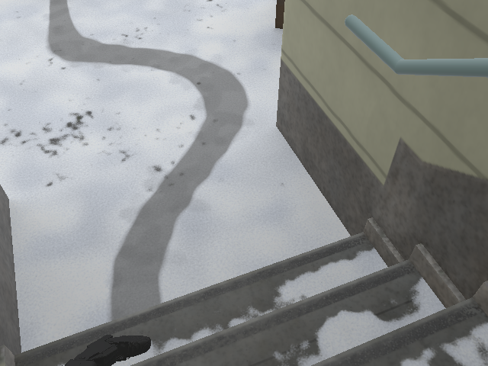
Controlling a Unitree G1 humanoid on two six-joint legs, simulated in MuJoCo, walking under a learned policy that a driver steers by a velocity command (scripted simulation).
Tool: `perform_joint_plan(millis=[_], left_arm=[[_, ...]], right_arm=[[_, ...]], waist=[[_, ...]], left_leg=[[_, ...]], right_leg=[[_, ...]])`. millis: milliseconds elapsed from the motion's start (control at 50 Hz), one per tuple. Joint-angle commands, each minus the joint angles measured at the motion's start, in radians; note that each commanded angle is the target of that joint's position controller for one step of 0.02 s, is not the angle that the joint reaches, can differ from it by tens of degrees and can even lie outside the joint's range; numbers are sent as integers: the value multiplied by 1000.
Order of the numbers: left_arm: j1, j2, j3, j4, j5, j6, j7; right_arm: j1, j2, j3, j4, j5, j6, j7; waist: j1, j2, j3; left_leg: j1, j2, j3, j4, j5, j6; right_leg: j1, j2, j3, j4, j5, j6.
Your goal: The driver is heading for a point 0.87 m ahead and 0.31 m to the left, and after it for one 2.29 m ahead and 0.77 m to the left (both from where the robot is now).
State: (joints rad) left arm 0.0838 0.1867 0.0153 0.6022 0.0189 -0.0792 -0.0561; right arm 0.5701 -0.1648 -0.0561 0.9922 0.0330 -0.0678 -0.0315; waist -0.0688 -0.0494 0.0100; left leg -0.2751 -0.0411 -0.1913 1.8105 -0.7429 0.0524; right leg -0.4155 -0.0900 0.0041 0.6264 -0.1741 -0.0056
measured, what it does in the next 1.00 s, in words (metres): goes down, turning left: left foot 0.17 m lower, then right foot 0.17 m lower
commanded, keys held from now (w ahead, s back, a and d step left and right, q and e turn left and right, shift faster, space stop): w+q+shift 0.94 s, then w+shift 0.06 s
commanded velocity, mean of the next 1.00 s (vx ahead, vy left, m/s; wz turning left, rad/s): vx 0.98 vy -0.03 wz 0.87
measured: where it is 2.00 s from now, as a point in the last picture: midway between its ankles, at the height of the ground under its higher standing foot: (133, 269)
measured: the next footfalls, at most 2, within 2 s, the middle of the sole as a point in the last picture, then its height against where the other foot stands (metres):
left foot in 0.38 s outside the picture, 0.17 m lower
right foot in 0.72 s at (249, 353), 0.17 m lower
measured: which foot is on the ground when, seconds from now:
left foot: up 0.00-0.36, down 0.38-0.70, up 0.72-1.00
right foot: down 0.00-0.36, up 0.38-0.70, down 0.72-1.00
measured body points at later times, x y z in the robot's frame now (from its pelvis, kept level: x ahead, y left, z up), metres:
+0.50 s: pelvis +0.35 +0.03 -0.21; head +0.36 +0.02 +0.24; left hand +0.46 +0.32 -0.28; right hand +0.39 -0.22 -0.36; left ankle +0.29 +0.07 -0.90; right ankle +0.40 -0.14 -0.73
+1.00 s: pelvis +0.67 +0.12 -0.39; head +0.64 +0.13 +0.06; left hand +0.42 +0.18 -0.55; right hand +0.99 +0.15 -0.44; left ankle +0.65 +0.29 -1.01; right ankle +0.66 -0.06 -1.08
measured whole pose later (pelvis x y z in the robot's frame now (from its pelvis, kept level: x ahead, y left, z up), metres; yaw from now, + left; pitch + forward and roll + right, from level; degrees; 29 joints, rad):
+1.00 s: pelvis +0.67 +0.12 -0.39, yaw +55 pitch -1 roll -5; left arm 0.54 0.24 0.04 0.96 0.03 -0.05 0.00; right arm 0.16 -0.26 -0.05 0.57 0.03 0.00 -0.01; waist 0.09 0.02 0.00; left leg -0.86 0.06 -0.09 1.29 -0.03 0.03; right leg -0.05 0.05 -0.18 0.73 -0.65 -0.02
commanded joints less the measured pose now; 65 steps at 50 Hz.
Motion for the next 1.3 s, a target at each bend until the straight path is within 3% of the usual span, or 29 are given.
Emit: perform_joint_plan(millis=[20, 40, 100, 180, 240, 340, 360, 380, 400, 460, 500, 540, 580, 620, 700, 720, 740, 760, 800, 840, 920, 940, 1000, 1060, 1080, 1100, 1120, 1180, 1300], left_arm=[[486, 155, 75, 183, -4, -11, -18], [412, 108, 65, 206, -37, -4, -24], [130, 14, 17, 182, -24, -38, 1], [144, 61, 45, 249, -23, -62, 56], [206, 117, 47, 288, -14, -46, 117], [-19, 233, 78, 216, -46, -16, 64], [-24, 231, 89, 220, -86, -17, 77], [-75, 119, 64, 235, -45, -19, 99], [-14, 6, 38, 66, -4, -54, 109], [90, 80, 63, 27, -30, -96, 83], [9, 110, 60, -35, -57, -54, 105], [59, 120, 74, -7, -30, -31, 106], [-47, 140, 74, -41, -4, -42, 76], [-156, 25, 55, -112, -11, -17, 49], [689, 207, 152, 88, -45, -17, 47], [767, 142, 128, 166, -48, -17, 45], [583, 144, 75, 135, 8, -30, 27], [423, 129, 62, 115, 19, -25, 5], [383, 48, 48, 150, -10, -10, -10], [237, 51, 33, 185, -27, -25, 21], [144, 203, 48, 191, 27, -10, 89], [195, 252, 58, 213, 44, 3, 74], [259, 192, 43, 210, -11, 24, 73], [189, 259, 63, 112, 3, 47, 54], [222, 197, 47, 57, -4, 61, 40], [359, 158, 33, 58, -29, 64, 18], [270, 224, 54, 20, -58, 61, 29], [139, 218, 61, -81, 2, 113, 23], [353, 207, 72, -26, -30, 150, -54]], right_arm=[[-43, -35, -9, -166, 40, -24, 4], [-86, -33, -15, -188, 36, 2, -17], [-166, -4, -15, -222, 20, 63, -18], [-255, -156, -48, -274, 1, 58, 13], [-387, -94, -27, -318, -20, 34, 87], [220, -270, -109, -124, -19, 82, 41], [295, -254, -104, -114, -45, 96, 42], [310, -182, -72, -57, -39, 78, 52], [177, -188, -17, -86, -47, 40, 61], [-61, -153, -25, -194, -14, -9, 71], [-348, -236, -40, -317, -36, -23, 29], [-311, -209, -34, -287, -63, -21, -20], [-188, -110, -18, -221, 37, -28, -60], [-148, -141, -21, -189, 27, 4, -70], [-526, -136, -7, -304, -11, 32, -45], [-438, 2, 15, -301, -33, 38, -25], [-180, 92, 32, -343, -9, 21, -14], [-54, 96, 41, -360, 27, 19, -11], [-221, -10, 13, -376, 28, 35, -4], [-339, -65, 10, -424, 37, 84, 12], [-411, -168, -12, -492, -31, 68, 17], [-353, -176, -22, -445, -4, 58, 17], [-476, -178, -11, -491, -5, 47, 33], [-102, -236, -40, -381, -21, 12, 60], [125, -348, -70, -324, -22, 6, 43], [46, -377, -69, -365, -19, -7, 50], [-56, -348, -46, -401, -25, -12, 30], [-290, -219, 11, -420, -50, -28, -30], [-450, -288, 7, -447, -36, -26, -104]], waist=[[180, -129, -216], [120, 22, -159], [3, 66, 111], [14, -71, 66], [39, -26, 67], [-235, -26, -88], [-308, 105, 4], [-330, 299, 192], [-77, 605, 186], [118, -93, -66], [202, -119, 36], [200, -109, -60], [107, -37, -8], [30, 24, -39], [525, 130, -123], [444, -91, -61], [195, -529, -47], [59, -605, -115], [52, 6, -41], [-18, 140, 150], [6, 26, 148], [30, -48, 56], [115, 24, 186], [-48, 3, -39], [-114, 321, -109], [-23, 390, -275], [-17, 269, -102], [117, -20, 13], [291, 167, -96]], left_leg=[[-742, 58, -54, 75, 115, -5], [-741, 106, 9, -26, 318, 16], [-597, 180, -47, -387, 643, -2], [-627, 196, -70, -734, 1009, 24], [-286, 94, 155, -993, 1376, 32], [406, -60, 446, -844, 1030, 101], [381, 38, 321, -1348, 976, 206], [380, 111, 216, -1523, 1153, 267], [450, 62, 46, -1138, 1765, 227], [301, 119, -323, -1105, 1013, 282], [-224, 309, -732, -1266, 802, 404], [-420, 148, -540, -1142, 865, 350], [-371, -49, -305, -956, 456, 235], [-429, -98, -249, -981, 309, 186], [-396, -218, -113, -159, 703, 24], [-689, -304, -148, 243, 31, 11], [-982, -272, -152, 565, -169, 34], [-1041, -159, -100, 619, -95, 35], [-1026, 2, 49, 456, 235, 48], [-950, 125, -65, 192, 399, 28], [-338, 103, 75, -581, 760, -58], [-196, 83, 119, -435, 797, -87], [-530, 135, 61, -708, 791, 19], [162, 2, 277, -870, 738, 42], [446, 101, -27, -1109, 656, 150], [444, 305, -662, -1354, 70, 258], [244, 291, -677, -1354, 49, 178], [-135, 322, -411, -1094, 97, 150], [-544, 193, 130, -922, 168, 1]], right_leg=[[671, -325, 351, 69, 379, -197], [494, -317, 425, -93, -191, -206], [-94, -343, 319, -138, -74, -157], [32, -277, 120, -31, -114, -83], [-128, -157, -170, 61, -225, -18], [-157, -140, -244, 812, 624, 50], [-148, -32, -235, 1272, 463, 97], [-390, 72, -214, 1774, -388, 67], [-709, 136, -59, 1797, -675, 28], [-730, 39, 154, 1157, -272, -46], [-589, -21, 241, 702, -121, 90], [-172, 67, 153, 628, 189, 114], [-141, 59, 208, 155, 736, 75], [171, 147, 128, -8, 685, 70], [755, 24, 102, -265, 718, 87], [908, -96, 227, -187, 638, 61], [944, -160, 281, 202, 1413, 31], [869, -258, 405, 148, 1520, -11], [561, -280, 402, -61, 676, -130], [122, -318, 509, -151, 62, -144], [-257, -74, 71, -303, -49, -163], [-189, -103, 82, -286, -107, -209], [211, -103, 59, -107, 92, -215], [64, -50, -80, 313, 580, -159], [-238, 113, -81, 831, 80, -51], [-354, 206, 183, 938, -378, -33], [-404, 202, 341, 943, -353, -28], [-428, 158, 307, 745, 27, -34], [295, 124, -98, 219, 470, -33]])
